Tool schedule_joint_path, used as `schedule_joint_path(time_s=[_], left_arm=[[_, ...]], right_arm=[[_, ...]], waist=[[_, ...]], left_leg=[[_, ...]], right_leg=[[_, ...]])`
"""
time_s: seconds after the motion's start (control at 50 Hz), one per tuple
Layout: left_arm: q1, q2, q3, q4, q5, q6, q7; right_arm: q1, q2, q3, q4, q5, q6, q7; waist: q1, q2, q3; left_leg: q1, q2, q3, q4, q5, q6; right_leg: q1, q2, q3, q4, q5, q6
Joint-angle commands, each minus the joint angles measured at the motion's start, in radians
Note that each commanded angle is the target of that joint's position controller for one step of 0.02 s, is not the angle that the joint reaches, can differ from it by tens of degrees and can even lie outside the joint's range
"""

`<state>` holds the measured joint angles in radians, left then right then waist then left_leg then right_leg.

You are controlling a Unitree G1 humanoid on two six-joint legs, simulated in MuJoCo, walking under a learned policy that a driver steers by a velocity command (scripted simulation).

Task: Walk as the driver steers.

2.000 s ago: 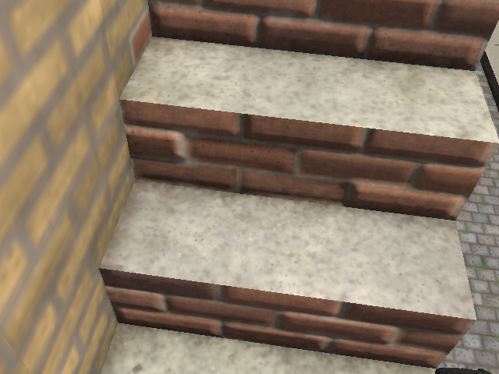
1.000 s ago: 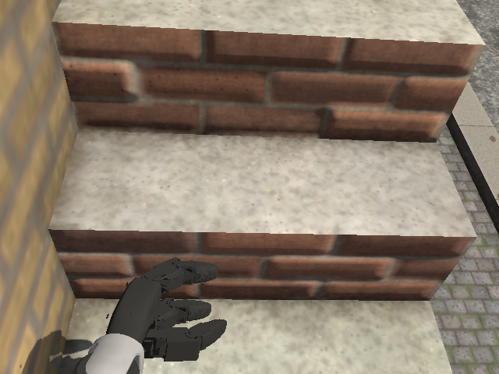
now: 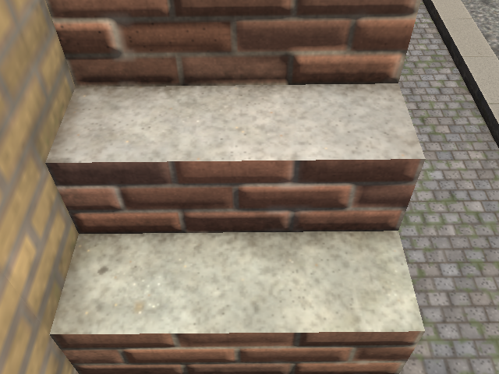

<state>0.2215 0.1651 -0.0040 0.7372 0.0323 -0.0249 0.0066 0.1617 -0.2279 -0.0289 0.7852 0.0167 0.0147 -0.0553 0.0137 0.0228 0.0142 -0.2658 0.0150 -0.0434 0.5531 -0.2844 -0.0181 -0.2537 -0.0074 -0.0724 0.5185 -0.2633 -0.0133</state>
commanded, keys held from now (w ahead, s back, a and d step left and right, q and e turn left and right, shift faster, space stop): w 1.00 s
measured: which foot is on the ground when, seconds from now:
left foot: down 0.00-1.00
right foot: down 0.00-1.00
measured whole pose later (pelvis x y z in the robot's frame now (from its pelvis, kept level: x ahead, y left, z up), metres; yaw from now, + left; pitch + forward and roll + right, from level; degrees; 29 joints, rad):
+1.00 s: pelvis +0.01 +0.01 +0.01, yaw -1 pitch +0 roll -1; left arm 0.31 0.20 0.00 0.74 0.02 -0.03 0.00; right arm 0.21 -0.22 -0.03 0.86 0.00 0.01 -0.05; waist 0.01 0.00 0.03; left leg -0.22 0.01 -0.04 0.50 -0.27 0.00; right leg -0.20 -0.01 -0.07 0.44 -0.23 0.00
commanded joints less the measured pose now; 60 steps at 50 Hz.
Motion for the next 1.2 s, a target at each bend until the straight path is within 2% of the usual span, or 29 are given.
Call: schedule_joint_path(time_s=[0.02,0.04,0.06,0.08,0.1,0.12,0.16,0.18,0.22,0.24,0.26,0.28,0.34,0.36,0.44,0.56,0.58,0.6,0.64,0.7,0.72,0.8,0.86,0.88,0.9,1.04,1.06,1.1,1.2], left_arm=[[0.085,0.125,0.036,-0.059,0.01,-0.006,0.012],[0.1,0.112,0.035,-0.068,-0.001,-0.002,0.019],[0.081,0.113,0.039,-0.079,-0.007,-0.004,0.024],[0.071,0.111,0.04,-0.088,-0.007,-0.004,0.025],[0.096,0.116,0.04,-0.085,0.007,-0.011,0.021],[0.098,0.114,0.043,-0.089,0.004,-0.013,0.018],[0.099,0.112,0.044,-0.094,0.001,-0.015,0.014],[0.079,0.105,0.046,-0.102,-0.014,-0.008,0.018],[0.091,0.109,0.047,-0.1,-0.011,-0.005,0.018],[0.11,0.111,0.047,-0.089,-0.003,-0.002,0.013],[0.12,0.111,0.048,-0.083,-0.003,-0.001,0.011],[0.109,0.118,0.047,-0.079,0.006,-0.002,0.002],[0.145,0.11,0.045,-0.069,0.0,0.002,-0.005],[0.123,0.106,0.041,-0.07,-0.011,0.0,-0.005],[0.132,0.099,0.033,-0.066,-0.006,-0.001,-0.009],[0.145,0.109,0.032,-0.059,-0.005,-0.008,-0.011],[0.147,0.104,0.029,-0.061,-0.006,-0.01,-0.012],[0.166,0.111,0.031,-0.061,0.004,-0.01,-0.012],[0.162,0.123,0.034,-0.061,0.003,-0.01,-0.008],[0.155,0.121,0.029,-0.06,0.0,-0.006,-0.004],[0.143,0.11,0.024,-0.057,0.004,-0.007,-0.005],[0.144,0.12,0.025,-0.054,-0.003,-0.01,-0.004],[0.142,0.119,0.024,-0.049,-0.002,-0.01,-0.004],[0.121,0.118,0.023,-0.05,-0.011,-0.012,-0.004],[0.121,0.115,0.022,-0.049,-0.012,-0.013,-0.004],[0.119,0.118,0.021,-0.04,-0.008,-0.012,-0.006],[0.122,0.119,0.022,-0.033,-0.008,-0.007,-0.006],[0.135,0.118,0.022,-0.026,-0.004,-0.003,-0.006],[0.126,0.123,0.022,-0.026,-0.007,-0.001,-0.006]], right_arm=[[0.002,-0.092,-0.028,-0.026,0.006,-0.008,0.0],[0.009,-0.089,-0.029,-0.026,-0.003,-0.013,0.002],[-0.018,-0.079,-0.029,-0.036,-0.015,-0.012,0.012],[-0.02,-0.079,-0.03,-0.034,-0.017,-0.012,0.016],[0.03,-0.086,-0.037,-0.014,-0.033,-0.018,0.012],[0.04,-0.091,-0.041,-0.009,-0.035,-0.022,0.011],[0.05,-0.087,-0.042,-0.006,-0.034,-0.026,0.01],[0.013,-0.081,-0.038,-0.024,-0.016,-0.021,0.014],[0.028,-0.083,-0.04,-0.025,-0.016,-0.02,0.014],[0.056,-0.095,-0.044,-0.008,-0.008,-0.024,0.004],[0.069,-0.096,-0.046,-0.006,-0.007,-0.027,0.0],[0.062,-0.104,-0.047,-0.003,-0.002,-0.024,0.0],[0.083,-0.116,-0.053,0.003,-0.015,-0.015,-0.009],[0.077,-0.12,-0.057,-0.006,-0.025,-0.011,-0.012],[0.087,-0.113,-0.061,-0.004,-0.014,-0.008,-0.011],[0.08,-0.106,-0.061,0.004,-0.012,-0.012,-0.008],[0.075,-0.096,-0.058,0.004,-0.012,-0.014,-0.002],[0.08,-0.092,-0.054,0.014,-0.001,-0.017,0.003],[0.081,-0.086,-0.049,0.019,-0.005,-0.02,0.005],[0.093,-0.086,-0.041,0.026,-0.007,-0.017,0.006],[0.083,-0.074,-0.033,0.027,-0.009,-0.017,0.01],[0.074,-0.092,-0.029,0.028,-0.011,-0.017,0.008],[0.078,-0.096,-0.026,0.034,-0.01,-0.018,0.006],[0.071,-0.099,-0.029,0.026,-0.018,-0.017,0.004],[0.07,-0.101,-0.029,0.026,-0.02,-0.016,0.002],[0.066,-0.098,-0.026,0.028,-0.017,-0.015,0.001],[0.071,-0.087,-0.021,0.022,-0.021,-0.011,-0.005],[0.085,-0.084,-0.024,0.027,-0.02,-0.009,-0.005],[0.086,-0.088,-0.027,0.024,-0.026,-0.009,-0.003]], waist=[[0.024,-0.125,-0.026],[0.031,-0.1,-0.02],[0.017,-0.108,0.001],[0.015,-0.096,0.019],[-0.001,-0.116,0.011],[-0.002,-0.106,0.022],[-0.007,-0.085,0.041],[0.005,-0.047,0.06],[0.0,-0.035,0.057],[0.014,-0.019,0.054],[0.01,-0.023,0.043],[0.005,-0.035,0.04],[0.005,0.02,0.03],[-0.002,0.017,0.044],[-0.006,0.043,0.028],[-0.002,0.019,0.002],[-0.001,0.014,0.0],[0.004,0.016,-0.02],[0.001,-0.017,-0.023],[-0.001,-0.03,-0.026],[-0.005,-0.023,-0.008],[0.0,-0.029,-0.013],[-0.001,-0.033,-0.019],[-0.007,-0.046,-0.005],[-0.006,-0.041,-0.01],[-0.004,-0.018,-0.015],[-0.005,-0.003,-0.015],[-0.005,-0.019,-0.015],[-0.006,-0.011,0.012]], left_leg=[[-0.054,0.026,-0.02,-0.018,0.006,0.021],[-0.036,0.023,-0.022,-0.027,-0.011,0.012],[-0.04,0.019,-0.021,-0.039,-0.032,0.017],[-0.042,0.02,-0.022,-0.049,-0.034,0.02],[-0.03,0.013,-0.018,-0.037,-0.032,0.034],[-0.032,0.013,-0.018,-0.041,-0.036,0.04],[-0.03,0.015,-0.024,-0.059,-0.048,0.049],[-0.038,0.024,-0.035,-0.088,-0.057,0.041],[-0.031,0.028,-0.044,-0.111,-0.061,0.045],[-0.015,0.037,-0.049,-0.104,-0.032,0.044],[-0.002,0.042,-0.054,-0.109,-0.028,0.047],[-0.001,0.059,-0.065,-0.11,-0.029,0.067],[0.001,0.079,-0.091,-0.129,-0.079,0.077],[-0.008,0.092,-0.112,-0.14,-0.096,0.077],[-0.005,0.114,-0.145,-0.152,-0.085,0.093],[0.014,0.099,-0.106,-0.117,0.055,0.077],[0.025,0.089,-0.093,-0.108,0.093,0.069],[0.043,0.079,-0.07,-0.097,0.128,0.068],[0.048,0.069,-0.049,-0.087,0.144,0.061],[0.054,0.068,-0.043,-0.09,0.175,0.06],[0.05,0.073,-0.05,-0.106,0.185,0.062],[0.062,0.078,-0.05,-0.106,0.233,0.069],[0.067,0.079,-0.049,-0.109,0.225,0.067],[0.056,0.081,-0.054,-0.11,0.219,0.06],[0.057,0.08,-0.054,-0.111,0.214,0.059],[0.059,0.08,-0.058,-0.12,0.196,0.06],[0.067,0.08,-0.062,-0.123,0.19,0.065],[0.074,0.081,-0.063,-0.129,0.138,0.065],[0.059,0.084,-0.07,-0.147,0.118,0.066]], right_leg=[[0.063,-0.167,0.192,-0.203,0.057,-0.093],[0.037,-0.187,0.222,-0.238,-0.021,-0.099],[0.021,-0.173,0.231,-0.255,-0.107,-0.109],[0.003,-0.169,0.227,-0.262,-0.136,-0.11],[0.009,-0.153,0.222,-0.25,-0.172,-0.112],[-0.002,-0.147,0.216,-0.248,-0.18,-0.111],[-0.025,-0.132,0.198,-0.239,-0.188,-0.106],[-0.045,-0.132,0.183,-0.245,-0.155,-0.102],[-0.038,-0.111,0.153,-0.222,-0.114,-0.095],[-0.042,-0.11,0.132,-0.215,-0.067,-0.084],[-0.04,-0.101,0.12,-0.203,-0.05,-0.079],[-0.042,-0.083,0.091,-0.171,-0.015,-0.076],[-0.06,-0.068,0.07,-0.139,-0.047,-0.066],[-0.075,-0.054,0.059,-0.119,-0.038,-0.063],[-0.081,-0.04,0.047,-0.082,-0.025,-0.053],[-0.031,-0.054,0.057,-0.099,0.045,-0.045],[-0.026,-0.064,0.057,-0.109,0.072,-0.04],[-0.008,-0.077,0.06,-0.122,0.089,-0.038],[0.016,-0.091,0.073,-0.132,0.146,-0.043],[0.04,-0.105,0.08,-0.135,0.207,-0.048],[0.037,-0.11,0.08,-0.14,0.217,-0.047],[0.052,-0.109,0.072,-0.151,0.229,-0.049],[0.06,-0.11,0.07,-0.155,0.227,-0.05],[0.052,-0.105,0.072,-0.154,0.23,-0.053],[0.054,-0.107,0.071,-0.154,0.228,-0.054],[0.047,-0.108,0.066,-0.159,0.177,-0.051],[0.038,-0.111,0.059,-0.16,0.153,-0.043],[0.027,-0.112,0.058,-0.162,0.113,-0.036],[0.015,-0.109,0.057,-0.169,0.102,-0.038]])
